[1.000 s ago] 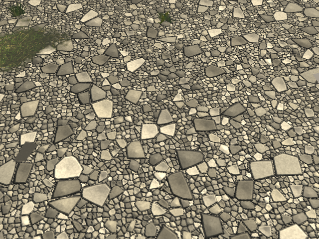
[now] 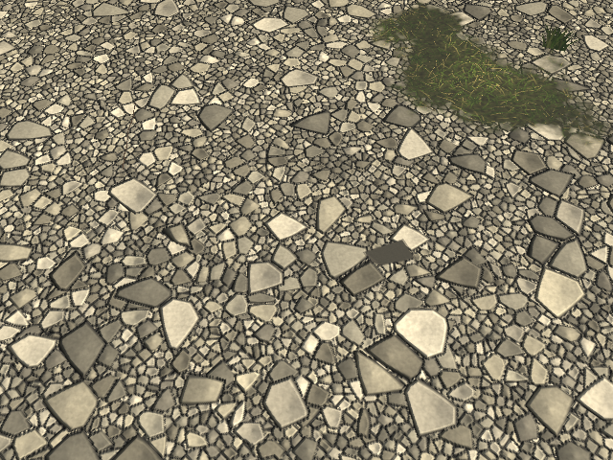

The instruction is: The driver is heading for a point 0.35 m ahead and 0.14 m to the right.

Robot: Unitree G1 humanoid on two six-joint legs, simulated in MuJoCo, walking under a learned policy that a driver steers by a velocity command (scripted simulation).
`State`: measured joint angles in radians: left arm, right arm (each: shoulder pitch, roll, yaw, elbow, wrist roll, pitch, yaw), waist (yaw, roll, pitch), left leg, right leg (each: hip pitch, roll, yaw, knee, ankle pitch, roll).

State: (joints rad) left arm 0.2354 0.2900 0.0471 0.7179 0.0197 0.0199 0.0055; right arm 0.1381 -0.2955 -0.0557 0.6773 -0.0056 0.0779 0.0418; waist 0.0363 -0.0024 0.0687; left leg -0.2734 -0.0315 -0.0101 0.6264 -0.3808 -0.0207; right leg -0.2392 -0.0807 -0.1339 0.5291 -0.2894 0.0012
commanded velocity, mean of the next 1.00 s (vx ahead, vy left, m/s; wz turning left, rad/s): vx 0.06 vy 0.00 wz -0.59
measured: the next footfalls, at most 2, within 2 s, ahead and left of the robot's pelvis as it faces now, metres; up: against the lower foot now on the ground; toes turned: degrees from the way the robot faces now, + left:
left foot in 0.02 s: +0.03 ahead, +0.11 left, +0.00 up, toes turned -1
right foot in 0.48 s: -0.01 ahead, -0.09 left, +0.00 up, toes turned -17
